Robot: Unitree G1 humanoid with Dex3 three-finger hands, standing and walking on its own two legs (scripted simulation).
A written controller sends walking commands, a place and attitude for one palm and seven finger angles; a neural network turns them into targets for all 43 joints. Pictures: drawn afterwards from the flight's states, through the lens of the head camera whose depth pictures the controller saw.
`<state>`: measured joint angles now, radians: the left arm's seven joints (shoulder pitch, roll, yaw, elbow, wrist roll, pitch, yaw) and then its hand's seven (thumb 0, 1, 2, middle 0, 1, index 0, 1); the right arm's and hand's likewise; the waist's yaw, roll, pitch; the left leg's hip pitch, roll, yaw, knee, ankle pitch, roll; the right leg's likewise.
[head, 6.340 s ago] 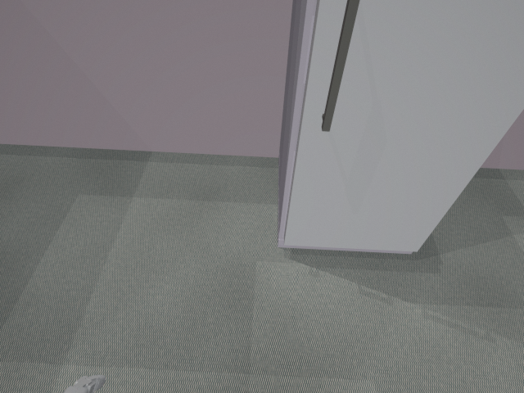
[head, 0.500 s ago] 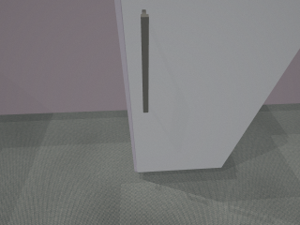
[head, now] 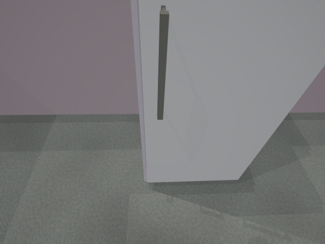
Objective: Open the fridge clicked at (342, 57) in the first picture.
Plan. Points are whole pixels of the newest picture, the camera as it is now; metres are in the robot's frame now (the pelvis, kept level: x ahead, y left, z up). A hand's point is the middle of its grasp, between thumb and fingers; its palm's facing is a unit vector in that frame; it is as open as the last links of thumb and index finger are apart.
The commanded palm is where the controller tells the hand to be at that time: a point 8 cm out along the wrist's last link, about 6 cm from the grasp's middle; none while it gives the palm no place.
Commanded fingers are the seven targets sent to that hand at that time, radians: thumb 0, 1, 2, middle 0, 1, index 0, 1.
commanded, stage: look again from close up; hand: left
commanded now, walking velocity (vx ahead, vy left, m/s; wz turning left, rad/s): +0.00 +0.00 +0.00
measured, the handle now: (161, 73) +0.54 +0.05 +0.14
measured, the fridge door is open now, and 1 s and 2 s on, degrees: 0 0 0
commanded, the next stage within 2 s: shuffle to correct the standing spot in 0.04 s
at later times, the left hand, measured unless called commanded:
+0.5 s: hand out of the picture -0.01 +0.13 -0.18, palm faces +0.08 -0.98 -0.19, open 7.4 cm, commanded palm none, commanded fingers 0.00 0.90 0.90 -0.20 -0.30 -0.20 -0.30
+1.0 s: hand out of the picture +0.08 +0.08 -0.18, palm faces +0.16 -0.98 -0.15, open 7.4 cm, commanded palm none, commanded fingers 0.00 0.90 0.90 -0.20 -0.30 -0.20 -0.30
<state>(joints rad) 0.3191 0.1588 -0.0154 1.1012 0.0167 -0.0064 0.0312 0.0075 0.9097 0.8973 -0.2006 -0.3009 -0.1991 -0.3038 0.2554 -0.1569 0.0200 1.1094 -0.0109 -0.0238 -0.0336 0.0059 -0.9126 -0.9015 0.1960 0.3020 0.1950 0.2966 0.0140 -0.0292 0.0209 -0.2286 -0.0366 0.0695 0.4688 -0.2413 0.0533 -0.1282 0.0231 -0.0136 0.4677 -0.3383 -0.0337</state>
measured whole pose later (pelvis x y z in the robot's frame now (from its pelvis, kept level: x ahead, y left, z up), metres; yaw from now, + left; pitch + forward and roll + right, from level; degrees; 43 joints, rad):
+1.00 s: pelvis +0.08 -0.10 +0.00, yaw +5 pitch +0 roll -1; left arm 0.29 0.17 0.06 0.99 0.04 0.05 -0.01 0.01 0.91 0.90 -0.20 -0.30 -0.20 -0.30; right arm 0.23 -0.16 -0.03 1.04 -0.03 -0.02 -0.05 -0.01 -0.93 -0.90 0.20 0.30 0.20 0.30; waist 0.03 -0.03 0.04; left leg -0.27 0.10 0.12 0.51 -0.23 0.00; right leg -0.51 -0.08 0.02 1.04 -0.30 0.03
